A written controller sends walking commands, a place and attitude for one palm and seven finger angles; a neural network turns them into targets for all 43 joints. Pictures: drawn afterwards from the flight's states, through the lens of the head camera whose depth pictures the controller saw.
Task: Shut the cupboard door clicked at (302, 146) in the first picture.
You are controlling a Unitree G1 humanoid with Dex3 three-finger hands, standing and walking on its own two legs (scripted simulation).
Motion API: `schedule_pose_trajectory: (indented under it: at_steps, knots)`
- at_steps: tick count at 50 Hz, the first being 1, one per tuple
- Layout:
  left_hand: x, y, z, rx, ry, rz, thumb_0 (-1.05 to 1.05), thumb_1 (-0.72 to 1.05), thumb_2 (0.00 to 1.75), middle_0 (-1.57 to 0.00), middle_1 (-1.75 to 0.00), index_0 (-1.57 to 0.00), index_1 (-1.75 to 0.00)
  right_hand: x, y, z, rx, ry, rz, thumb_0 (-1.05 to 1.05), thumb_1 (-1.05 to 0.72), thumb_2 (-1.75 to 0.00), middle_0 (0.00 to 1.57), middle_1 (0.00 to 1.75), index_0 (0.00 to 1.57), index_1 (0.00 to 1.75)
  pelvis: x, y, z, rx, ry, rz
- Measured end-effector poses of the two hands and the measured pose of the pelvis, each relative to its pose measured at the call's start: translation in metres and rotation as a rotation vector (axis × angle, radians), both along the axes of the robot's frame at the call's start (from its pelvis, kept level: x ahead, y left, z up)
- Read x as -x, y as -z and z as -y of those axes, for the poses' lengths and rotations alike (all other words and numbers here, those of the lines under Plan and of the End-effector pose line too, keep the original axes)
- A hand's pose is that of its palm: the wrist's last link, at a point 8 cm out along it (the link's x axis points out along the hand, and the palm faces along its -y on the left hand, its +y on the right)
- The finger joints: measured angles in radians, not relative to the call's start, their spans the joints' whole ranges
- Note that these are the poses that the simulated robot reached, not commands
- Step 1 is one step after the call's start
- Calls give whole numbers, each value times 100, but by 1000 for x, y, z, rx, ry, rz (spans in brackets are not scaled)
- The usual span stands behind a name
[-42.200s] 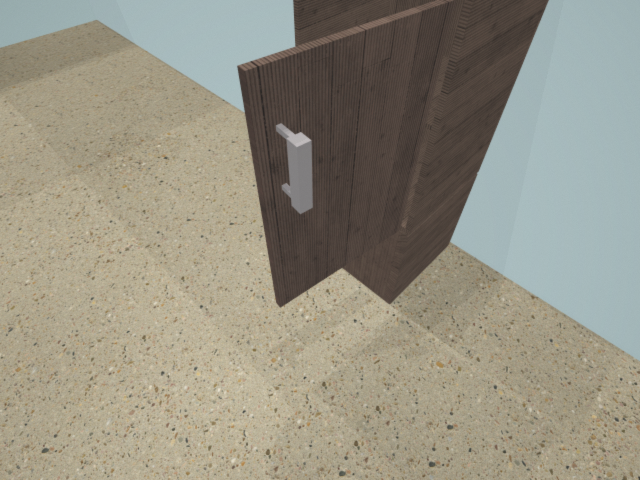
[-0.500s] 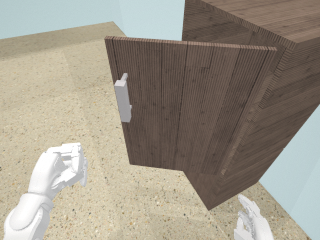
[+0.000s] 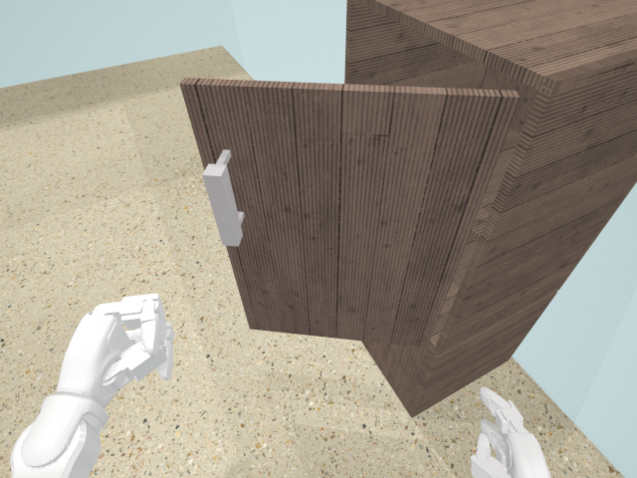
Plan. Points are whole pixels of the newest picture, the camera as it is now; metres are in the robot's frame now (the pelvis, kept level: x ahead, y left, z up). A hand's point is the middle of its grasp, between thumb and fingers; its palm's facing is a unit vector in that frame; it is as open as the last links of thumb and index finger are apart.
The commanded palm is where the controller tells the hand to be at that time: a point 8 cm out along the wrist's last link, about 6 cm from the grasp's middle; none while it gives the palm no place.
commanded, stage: bring the fist close to the handle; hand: left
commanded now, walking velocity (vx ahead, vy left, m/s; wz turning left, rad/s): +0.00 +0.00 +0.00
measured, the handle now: (228, 198) +0.47 +0.18 +0.11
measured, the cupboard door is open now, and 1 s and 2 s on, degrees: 55 55 49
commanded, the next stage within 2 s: push the door shut along its arc in 1.36 s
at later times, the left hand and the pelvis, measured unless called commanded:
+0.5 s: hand (196, 289) +0.30 +0.17 +0.11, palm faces -0.04 -1.00 -0.05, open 3.1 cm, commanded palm +0.29 +0.22 +0.11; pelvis +0.01 +0.00 +0.00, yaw -1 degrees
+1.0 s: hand (227, 240) +0.39 +0.16 +0.11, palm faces -0.03 -1.00 -0.03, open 3.1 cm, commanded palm +0.36 +0.20 +0.11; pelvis +0.01 +0.00 +0.00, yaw -2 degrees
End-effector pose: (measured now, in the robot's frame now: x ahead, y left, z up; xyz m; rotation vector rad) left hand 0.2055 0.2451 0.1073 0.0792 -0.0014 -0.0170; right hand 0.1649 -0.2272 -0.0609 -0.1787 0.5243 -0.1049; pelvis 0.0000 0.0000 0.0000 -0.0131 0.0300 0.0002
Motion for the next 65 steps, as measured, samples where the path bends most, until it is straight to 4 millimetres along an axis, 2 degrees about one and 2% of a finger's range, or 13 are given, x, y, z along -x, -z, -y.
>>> schedule_pose_trajectory:
  at_steps: [6,21,28,36,50,58,65]
  knots:
    - [-11,-1,0,-3,-6,18,1,90,90,-130,-150,-130,-150,-1,4,6,6,-1,-14,2,-90,-90,20,30,20,30,0,1,5,-1,-6,-2]
    - [-70,-2,14,21,25,14,1,90,90,-130,-150,-130,-150,9,10,17,4,55,-74,1,-90,-90,20,30,20,30,-5,-1,6,-13,14,-20]
    - [-87,-2,19,29,25,21,1,90,90,-130,-150,-130,-150,14,14,16,3,64,-116,1,-90,-90,20,30,20,30,-7,-2,3,-13,16,-27]
    - [-113,-2,34,36,41,20,1,90,90,-130,-150,-130,-150,19,19,11,-7,69,-162,1,-90,-90,20,30,20,30,-7,-3,-1,-14,19,-31]
    - [-161,-3,35,54,17,5,1,90,90,-130,-150,-130,-150,44,28,17,-11,122,-280,1,-90,-90,20,30,20,30,-7,-4,-2,-14,33,-51]
    - [-164,1,34,55,20,9,1,90,90,-130,-150,-130,-150,62,31,25,-9,165,-333,1,-90,-90,20,30,20,30,-9,-4,-3,-14,44,-58]
    - [-163,4,35,60,16,10,1,90,90,-130,-150,-130,-150,64,33,25,-6,168,-350,1,-90,-90,20,30,20,30,-7,-5,-3,-13,43,-56]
